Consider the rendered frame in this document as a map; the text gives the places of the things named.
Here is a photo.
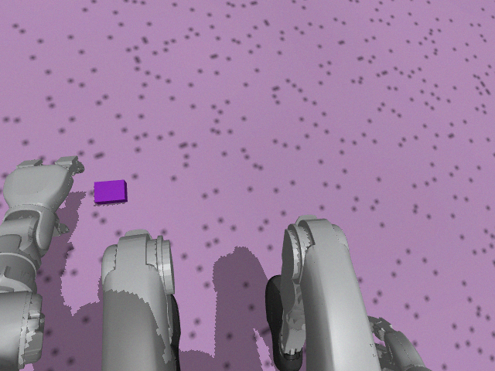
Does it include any left robot arm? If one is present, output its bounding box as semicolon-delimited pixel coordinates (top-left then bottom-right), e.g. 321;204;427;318
0;204;56;371

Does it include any left robot hand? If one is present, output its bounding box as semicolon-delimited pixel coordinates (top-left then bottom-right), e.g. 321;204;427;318
3;155;84;237

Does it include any right robot foot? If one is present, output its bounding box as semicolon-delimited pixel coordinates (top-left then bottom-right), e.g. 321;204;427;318
265;275;302;371

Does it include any small box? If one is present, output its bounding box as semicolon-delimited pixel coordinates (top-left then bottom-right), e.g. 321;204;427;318
94;180;128;205

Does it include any right robot hand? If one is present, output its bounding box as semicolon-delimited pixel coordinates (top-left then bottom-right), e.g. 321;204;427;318
368;316;425;371

